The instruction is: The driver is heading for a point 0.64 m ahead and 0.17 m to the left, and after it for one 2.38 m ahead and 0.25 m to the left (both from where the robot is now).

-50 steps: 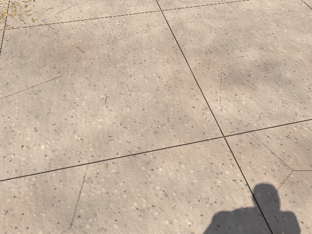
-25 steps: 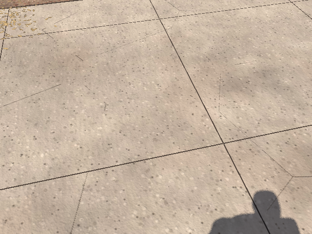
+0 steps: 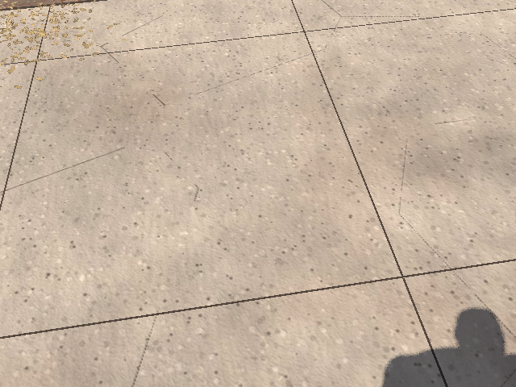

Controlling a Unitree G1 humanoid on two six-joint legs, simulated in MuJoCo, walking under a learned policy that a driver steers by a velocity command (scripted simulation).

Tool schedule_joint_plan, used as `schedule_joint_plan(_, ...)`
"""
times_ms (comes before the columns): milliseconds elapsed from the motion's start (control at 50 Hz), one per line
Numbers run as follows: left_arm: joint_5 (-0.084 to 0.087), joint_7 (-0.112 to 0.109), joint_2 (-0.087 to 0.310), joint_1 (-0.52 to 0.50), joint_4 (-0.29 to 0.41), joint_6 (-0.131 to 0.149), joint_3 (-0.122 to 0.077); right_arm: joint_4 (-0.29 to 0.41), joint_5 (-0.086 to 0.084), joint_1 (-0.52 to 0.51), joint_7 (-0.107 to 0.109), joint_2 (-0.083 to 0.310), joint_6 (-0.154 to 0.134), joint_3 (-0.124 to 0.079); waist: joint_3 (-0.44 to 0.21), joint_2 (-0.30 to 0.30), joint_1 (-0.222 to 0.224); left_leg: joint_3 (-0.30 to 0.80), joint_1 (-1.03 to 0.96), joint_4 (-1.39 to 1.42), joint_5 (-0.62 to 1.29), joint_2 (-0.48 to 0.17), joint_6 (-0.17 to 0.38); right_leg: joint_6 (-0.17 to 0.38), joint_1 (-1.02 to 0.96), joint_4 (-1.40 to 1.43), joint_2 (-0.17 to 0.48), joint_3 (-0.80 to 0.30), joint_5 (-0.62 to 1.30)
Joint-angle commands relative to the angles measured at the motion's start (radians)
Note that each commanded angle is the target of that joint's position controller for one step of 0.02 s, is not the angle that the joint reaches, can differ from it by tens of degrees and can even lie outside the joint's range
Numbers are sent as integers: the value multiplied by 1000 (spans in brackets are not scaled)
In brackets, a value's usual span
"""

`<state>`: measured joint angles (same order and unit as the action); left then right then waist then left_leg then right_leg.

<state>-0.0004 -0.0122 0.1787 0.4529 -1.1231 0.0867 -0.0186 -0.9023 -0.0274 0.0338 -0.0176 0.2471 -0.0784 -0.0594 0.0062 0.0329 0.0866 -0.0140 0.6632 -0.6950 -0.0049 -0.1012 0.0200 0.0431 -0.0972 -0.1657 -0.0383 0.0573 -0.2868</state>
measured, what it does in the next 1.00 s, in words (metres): walks ahead: left foot, then right foot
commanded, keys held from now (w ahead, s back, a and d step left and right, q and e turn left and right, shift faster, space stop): w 0.62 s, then w+q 0.14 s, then q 0.24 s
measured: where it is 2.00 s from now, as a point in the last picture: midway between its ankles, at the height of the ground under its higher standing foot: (298, 317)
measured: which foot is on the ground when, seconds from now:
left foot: up 0.00-0.12, down 0.14-0.70, up 0.72-1.00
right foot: down 0.00-0.16, up 0.18-0.68, down 0.70-1.00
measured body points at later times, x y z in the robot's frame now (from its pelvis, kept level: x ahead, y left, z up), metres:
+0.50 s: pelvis +0.29 +0.05 +0.01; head +0.31 +0.05 +0.46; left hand +0.46 +0.31 -0.11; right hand +0.28 -0.21 -0.14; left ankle +0.25 +0.14 -0.74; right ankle +0.47 -0.13 -0.67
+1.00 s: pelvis +0.56 -0.02 +0.01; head +0.60 -0.02 +0.45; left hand +0.58 +0.26 -0.13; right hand +0.71 -0.27 -0.12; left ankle +0.64 +0.15 -0.67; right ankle +0.57 -0.10 -0.74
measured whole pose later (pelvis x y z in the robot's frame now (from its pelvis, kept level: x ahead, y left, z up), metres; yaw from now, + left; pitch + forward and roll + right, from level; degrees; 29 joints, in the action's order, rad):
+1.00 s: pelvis +0.56 -0.02 +0.01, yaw +9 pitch +1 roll -1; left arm -0.02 -0.02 0.23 0.22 -0.98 0.08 -0.06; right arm -0.89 -0.02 0.16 0.01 0.27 -0.03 -0.09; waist 0.06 0.04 0.02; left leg 0.02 0.65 -0.93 -0.17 -0.09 0.00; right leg 0.05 0.15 -0.31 -0.01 0.19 -0.18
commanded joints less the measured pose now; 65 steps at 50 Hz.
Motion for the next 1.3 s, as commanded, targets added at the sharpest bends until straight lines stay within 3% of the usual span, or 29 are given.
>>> schedule_joint_plan(20,12,-9,176,56,22,2,-34,102,-5,-177,-18,27,-16,9,160,-102,-5,-28,10,106,54,32,14,135,99,81,265,-106,335)
schedule_joint_plan(100,12,-11,210,24,36,-12,-53,111,-5,-121,-33,86,-27,-12,76,-138,-84,-46,-139,158,-37,85,75,102,-28,-77,304,-76,724)
schedule_joint_plan(140,3,-10,210,-9,53,-28,-54,28,-7,167,-22,162,-21,-55,-104,-156,-231,-75,-520,154,-54,136,126,58,50,-420,248,-28,944)
schedule_joint_plan(160,-12,-6,171,0,78,-28,-37,-10,7,347,-10,232,-15,-74,-243,-47,-277,161,-847,128,-114,-60,188,31,307,-747,189,-6,614)
schedule_joint_plan(180,1,8,7,134,81,-4,4,-36,22,401,-18,273,-15,-75,-408,239,-180,709,-1111,314,-395,-297,357,-24,649,-1099,-25,-74,-211)
schedule_joint_plan(200,31,15,107,41,84,28,-19,-34,16,364,-20,181,-19,-49,-345,154,-214,782,-1055,421,-462,-266,313,2,753,-1224,9,-208,-266)
schedule_joint_plan(220,55,16,161,-64,125,45,-35,-21,12,265,-18,143,-26,-37,-180,123,-188,612,-911,431,-380,-240,266,18,827,-1244,60,-174,-191)
schedule_joint_plan(240,51,6,172,-118,138,53,-37,0,16,173,-20,115,-35,-26,-109,12,-153,475,-743,453,-233,-208,240,24,780,-1194,117,-155,-88)
schedule_joint_plan(260,35,-3,170,-138,139,48,-48,3,28,124,-25,90,-42,-19,-63,-18,-117,373,-608,474,-124,-173,223,24,724,-1133,153,-142,-29)
schedule_joint_plan(300,27,-6,128,-90,132,18,-52,-14,38,115,-31,51,-47,-7,-50,20,-64,269,-491,525,-82,-127,217,27,627,-1061,190,-148,8)
schedule_joint_plan(440,5,-4,129,-317,222,-3,-60,-57,29,247,18,126,-36,-17,52,8,-94,143,-482,612,-47,-100,214,-34,792,-681,204,-110,283)
schedule_joint_plan(600,22,37,120,-555,303,14,-39,-111,10,391,28,145,-10,-25,93,16,-163,79,-677,541,5,-136,176,-15,774,-374,133,-63,340)
schedule_joint_plan(660,24,47,165,-502,308,25,-55,-111,7,375,32,164,6,-35,55,44,-108,105,-731,433,202,-163,151,21,651,-327,96,-50,223)
schedule_joint_plan(700,18,36,253,-209,227,32,-100,-87,13,333,30,138,14,-23,-128,37,34,54,-610,106,377,-75,104,73,224,-327,78,-41,236)
schedule_joint_plan(720,-3,24,338,-33,197,30,-122,-56,27,364,28,82,11,-3,-297,-103,62,-4,-333,-247,59,23,53,151,-124,-331,310,-319,172)
schedule_joint_plan(740,-5,32,355,-8,184,26,-119,-63,11,466,23,-22,-11,25,-414,-343,7,65,-41,-512,-577,164,18,262,-330,-182,481,-743,18)
schedule_joint_plan(760,2,31,251,-50,194,28,-92,-67,-17,393,23,101,-25,-6,-321,-229,29,166,51,-621,-561,106,30,215,-255,-147,440,-695,-56)
schedule_joint_plan(780,2,27,209,-148,216,30,-77,-44,-27,318,27,135,-31,-17,-176,-184,8,140,79,-623,-473,65,36,171,-98,-137,420,-515,112)
schedule_joint_plan(800,-7,29,185,-234,230,33,-67,-44,-18,290,37,124,-27,-21,-117,-105,-33,123,16,-583,-397,23,27,149,48,-123,385,-385,318)
schedule_joint_plan(840,-24,32,139,-301,228,36,-56,-54,-6,320,44,87,3,-33,-61,-121,-98,119,-109,-514,-346,-13,14,122,223,-102,324,-181,598)
schedule_joint_plan(980,-20,-27,213,-331,225,7,-76,48,14,209,27,40,56,-33,-30,-118,-122,31,-119,-190,-100,-4,-23,144,288,-57,287,75,721)
schedule_joint_plan(1100,12,-40,249,-280,208,-39,-87,131,23,81,-8,57,66,-34,-35,-106,-78,-13,-150,20,-113,34,5,137,152,-142,333,91,691)
schedule_joint_plan(1160,29,-42,258,-308,214,-57,-92,133,24,133,-18,85,59,-46,-53,-104,-127,-46,-253,174,-125,86,54,90,122,-306,320,92,738)
schedule_joint_plan(1180,23,-38,242,-264,203,-60,-88,117,30,195,-11,135,52,-65,-98,-46,-151,-32,-394,275,81,108,82,40,153,-443,258,118,677)
schedule_joint_plan(1200,-12,-31,205,-243,223,-55,-73,116,43,262,10,241,50,-91,-199,112,-155,180,-626,231,597,-68,150,-32,325,-682,184,154,371)
schedule_joint_plan(1220,-28,-16,134,-184,241,-50,-46,130,59,234,20,259,53,-79,-305,254,-92,475,-837,205,834,-308,374,-91,594,-973,41,73,-427)
schedule_joint_plan(1240,-3,-3,176,-233,225,-56,-57,134,52,239,15,147,52,-43,-370,104,-127,449,-761,250,634,-280,365,-87,579,-1015,74,-102,-435)
schedule_joint_plan(1260,28,-2,192,-303,242,-65,-63,140,44,171,13,130,47,-38,-255,91,-120,348,-683,279,501,-234,325,-80,636,-1019,95,-93,-394)
schedule_joint_plan(1300,10,-25,204,-328,225,-89,-71,145,33,79,19,118,47,-32,-147,30,-90,275,-524,344,221,-167,247,-87,628,-929,126,-100,-283)
Velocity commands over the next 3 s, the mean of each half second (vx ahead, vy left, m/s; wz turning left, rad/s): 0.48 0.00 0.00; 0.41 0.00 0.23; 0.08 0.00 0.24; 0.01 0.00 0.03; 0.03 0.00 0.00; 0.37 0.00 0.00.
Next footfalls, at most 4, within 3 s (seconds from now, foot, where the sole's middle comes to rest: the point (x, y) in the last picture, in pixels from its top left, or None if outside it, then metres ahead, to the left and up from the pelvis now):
0.14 left None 0.29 0.14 -0.78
0.70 right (338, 350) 0.61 -0.10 -0.78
1.18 left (251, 301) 0.73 0.14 -0.78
1.54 right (339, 307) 0.73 -0.11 -0.78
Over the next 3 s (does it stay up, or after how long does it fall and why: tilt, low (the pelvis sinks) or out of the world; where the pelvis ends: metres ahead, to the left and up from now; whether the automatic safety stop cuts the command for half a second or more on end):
stays up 0.87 0.08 0.00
